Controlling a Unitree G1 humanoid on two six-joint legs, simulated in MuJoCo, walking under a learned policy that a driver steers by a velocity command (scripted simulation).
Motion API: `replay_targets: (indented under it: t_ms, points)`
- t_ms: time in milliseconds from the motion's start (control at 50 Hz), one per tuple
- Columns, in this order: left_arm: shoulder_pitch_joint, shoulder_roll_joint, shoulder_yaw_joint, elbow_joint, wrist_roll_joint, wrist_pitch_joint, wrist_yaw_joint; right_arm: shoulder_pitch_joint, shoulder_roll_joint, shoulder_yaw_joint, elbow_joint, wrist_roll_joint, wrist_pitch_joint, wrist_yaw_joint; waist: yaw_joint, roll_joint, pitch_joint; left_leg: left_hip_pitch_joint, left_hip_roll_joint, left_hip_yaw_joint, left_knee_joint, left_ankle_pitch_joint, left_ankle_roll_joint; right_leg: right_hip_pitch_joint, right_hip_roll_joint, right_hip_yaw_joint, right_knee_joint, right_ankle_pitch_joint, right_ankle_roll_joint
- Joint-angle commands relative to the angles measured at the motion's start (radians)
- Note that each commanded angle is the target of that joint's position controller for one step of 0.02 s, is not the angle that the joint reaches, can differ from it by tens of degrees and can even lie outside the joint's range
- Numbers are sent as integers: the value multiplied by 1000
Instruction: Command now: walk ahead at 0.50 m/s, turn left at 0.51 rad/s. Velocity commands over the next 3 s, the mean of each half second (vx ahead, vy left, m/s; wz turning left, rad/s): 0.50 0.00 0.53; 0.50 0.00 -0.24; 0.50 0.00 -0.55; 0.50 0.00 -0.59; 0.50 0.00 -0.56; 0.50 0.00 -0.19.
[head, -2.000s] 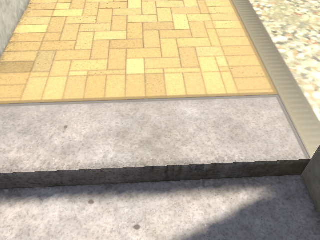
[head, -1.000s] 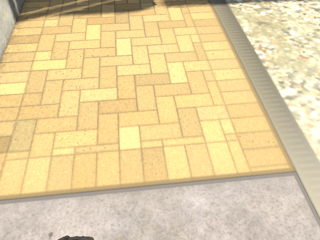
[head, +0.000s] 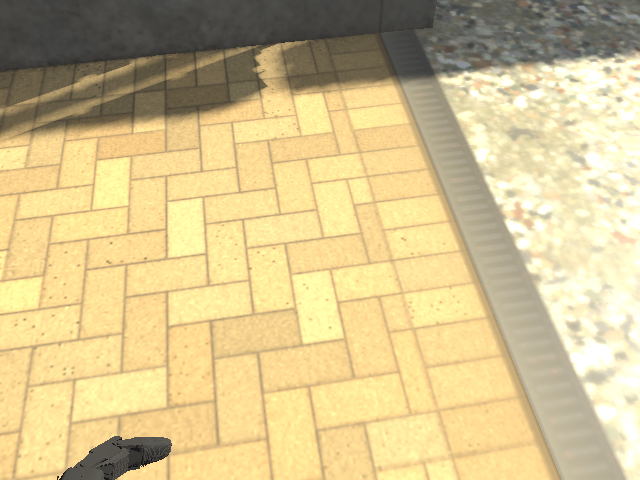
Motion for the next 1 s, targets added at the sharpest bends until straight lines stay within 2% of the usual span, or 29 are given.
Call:
replay_targets:
  t_ms: [20, 60, 100, 140, 180, 200, 260, 300, 340, 380, 400, 420, 440, 460, 480, 500, 520, 540, 560, 620, 660, 740, 780, 840, 900, 940, 960, 980, 1000]
  points:
    - [163, 83, 34, -10, 3, -2, 11, -112, -96, -29, -137, 4, -15, -1, 109, -79, -123, -462, 121, -7, 254, 141, -5, 488, -345, 392, -268, -41, -191]
    - [139, 63, 34, 14, 11, -6, 2, -110, -60, -31, -161, 2, 6, 1, 61, -110, -52, -393, 154, -12, 187, 186, -5, 351, -285, 247, -330, 51, -165]
    - [161, 74, 44, 37, 3, -9, 3, -128, -26, -25, -189, 6, 19, 5, 48, -101, -20, -410, 168, -8, 142, 187, -8, 317, -283, 172, -359, 125, -170]
    - [178, 111, 59, 48, 7, -7, 8, -176, -25, -23, -224, 1, 26, 10, 47, -72, 3, -449, 175, -10, 63, 237, -22, 313, -294, 112, -376, 191, -180]
    - [186, 147, 70, 51, 10, -3, 11, -211, -31, -20, -245, -1, 25, 18, 51, -71, 9, -441, 178, 0, -60, 334, -27, 319, -286, 47, -378, 210, -172]
    - [185, 146, 70, 53, 13, -6, 12, -231, -41, -21, -247, 0, 28, 22, 61, -66, 19, -410, 173, 13, -142, 403, -26, 313, -267, -1, -380, 208, -158]
    - [228, 183, 80, 71, -1, -4, 13, -350, -33, -11, -293, -5, 30, 45, 107, -49, 50, -336, 151, 81, -324, 479, -7, 325, -265, -66, -380, 208, -141]
    - [258, 209, 89, 87, -14, 4, 12, -403, -41, -10, -325, -1, 38, 57, 125, -57, 65, -335, 141, 98, -396, 452, 8, 402, -289, -82, -366, 209, -125]
    - [274, 226, 97, 99, -22, 18, 12, -432, -59, -16, -354, -3, 44, 64, 124, -67, 71, -325, 120, 122, -446, 369, 32, 484, -314, -104, -317, 295, -104]
    - [265, 256, 107, 101, -33, 30, 15, -388, -92, -32, -366, -13, 50, 66, 81, -104, 30, -213, 57, 179, -477, 261, 71, 523, -317, -143, -186, 590, -81]
    - [250, 265, 110, 99, -37, 39, 19, -288, -120, -51, -345, -16, 52, 64, 18, -107, -23, -71, 11, 210, -530, 273, 98, 511, -295, -178, -41, 722, -62]
    - [268, 234, 98, 98, -28, 43, 25, -109, -180, -86, -290, -16, 55, 52, -55, -77, -116, 205, -32, 202, -565, 327, 134, 396, -248, -201, 178, 712, -33]
    - [287, 159, 69, 69, 17, 35, 23, 50, -275, -113, -263, -15, 60, 28, -88, 97, -227, 542, 182, -100, -537, 452, 203, 85, -187, -211, 527, 226, 12]
    - [353, 81, 34, 31, 11, 2, 7, 16, -305, -100, -278, -10, 48, 31, -4, 293, -383, 785, 398, -642, -745, 258, 392, -261, -8, -53, 833, -418, 51]
    - [274, 169, 57, 44, -34, -23, -9, 45, -216, -78, -278, -24, 45, 32, -69, 125, -378, 758, 397, -612, -801, 219, 339, -362, -62, 79, 914, -374, 34]
    - [203, 168, 56, 25, -59, -28, -12, -6, -182, -68, -277, -31, 36, 29, -61, 87, -251, 635, 370, -449, -785, 286, 293, -406, -103, 61, 903, -305, 15]
    - [180, 155, 53, 28, -46, -23, -3, -92, -150, -54, -282, -27, 27, 30, -11, -13, -164, 459, 334, -322, -792, 385, 255, -359, -157, 60, 828, -221, 13]
    - [180, 158, 60, 34, -28, -10, 4, -148, -112, -43, -282, -30, 17, 31, 27, -2, -117, 333, 298, -234, -818, 433, 234, -295, -186, 70, 758, -172, 15]
    - [215, 152, 62, 44, -28, 9, 2, -171, -96, -38, -280, -37, 7, 32, 62, 29, -91, 252, 277, -185, -856, 435, 221, -232, -202, 82, 732, -137, 14]
    - [237, 116, 60, 57, -27, 50, 8, -166, -111, -47, -248, -43, -24, 30, 90, 30, -43, 174, 263, -66, -936, 492, 213, -227, -193, 96, 672, -51, 26]
    - [189, 110, 62, 47, -23, 56, 8, -139, -114, -50, -225, -51, -29, 22, 74, 21, -6, 190, 251, 16, -952, 543, 197, -289, -175, 121, 587, 41, 36]
    - [113, 95, 62, 31, -20, 50, -11, -131, -118, -49, -205, -48, -31, 7, 45, 38, 25, 225, 221, 145, -974, 548, 146, -266, -132, 101, 337, 264, 30]
    - [54, 77, 54, 12, -20, 51, -24, -107, -128, -53, -188, -43, -29, 0, 17, 33, 56, 265, 237, 174, -987, 532, 134, -265, -124, 70, 244, 301, 22]
    - [-19, 62, 47, -27, -18, 52, -37, -58, -138, -61, -157, -37, -17, -6, -19, 25, 89, 387, 279, 201, -950, 578, 129, -324, -117, 44, 162, 251, 4]
    - [-54, 67, 47, -71, -17, 53, -56, -55, -158, -71, -144, -24, 4, -13, -15, 37, 95, 477, 308, 228, -868, 749, 111, -323, -92, -13, 112, 110, -31]
    - [-4, 97, 62, -82, -17, 57, -63, -84, -191, -79, -153, -17, 16, -23, 27, 81, 36, 486, 304, 260, -745, 1091, 86, -187, -30, -83, 108, -1, -71]
    - [73, 124, 77, -71, -19, 60, -62, -96, -206, -82, -156, -15, 22, -28, 73, 99, -13, 478, 295, 274, -631, 1238, 72, -76, 10, -109, 104, -44, -94]
    - [222, 171, 104, -39, -21, 60, -55, -117, -211, -81, -159, -10, 27, -31, 158, 81, -87, 416, 259, 298, -436, 1245, 45, 134, 50, -113, 28, 14, -129]
    - [384, 250, 135, -5, -17, 67, -38, -116, -189, -70, -174, -19, 18, -34, 229, 4, -180, 186, 214, 299, -145, 973, 3, 449, -29, 50, 4, 75, -185]
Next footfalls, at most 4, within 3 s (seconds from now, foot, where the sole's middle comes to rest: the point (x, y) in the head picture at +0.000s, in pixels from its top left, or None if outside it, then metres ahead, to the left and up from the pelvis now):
0.42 left None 0.35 0.20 -0.76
1.00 right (300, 378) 0.70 0.04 -0.76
1.46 left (225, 276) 0.98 0.22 -0.76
1.98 right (361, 227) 1.12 -0.14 -0.76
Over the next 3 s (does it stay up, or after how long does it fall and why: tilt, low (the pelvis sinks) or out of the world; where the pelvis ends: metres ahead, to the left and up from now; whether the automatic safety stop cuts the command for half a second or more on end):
stays up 1.43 -0.35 0.00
